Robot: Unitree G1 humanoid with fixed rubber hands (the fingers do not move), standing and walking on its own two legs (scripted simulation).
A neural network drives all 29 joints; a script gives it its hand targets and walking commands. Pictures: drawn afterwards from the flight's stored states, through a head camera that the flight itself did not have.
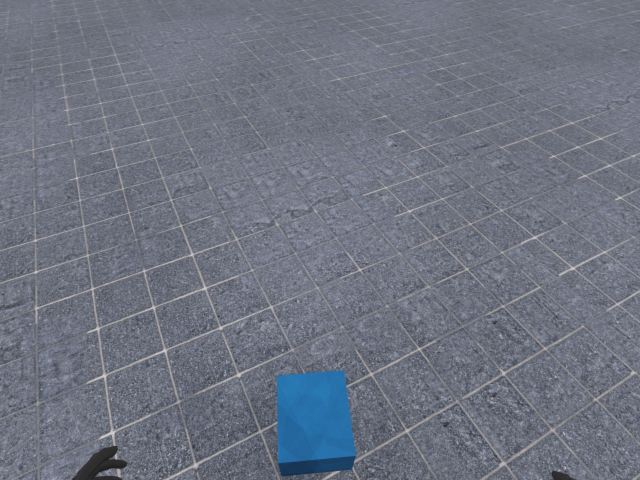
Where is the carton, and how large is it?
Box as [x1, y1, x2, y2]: [277, 370, 355, 475]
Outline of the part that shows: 343,370 277,376 278,464 282,475 351,469 355,453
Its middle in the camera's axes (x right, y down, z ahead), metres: -0.01 +0.52 +1.12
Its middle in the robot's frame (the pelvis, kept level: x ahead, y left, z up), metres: +0.44 +0.04 -0.71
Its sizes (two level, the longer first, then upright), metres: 0.232 0.201 0.145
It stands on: the floor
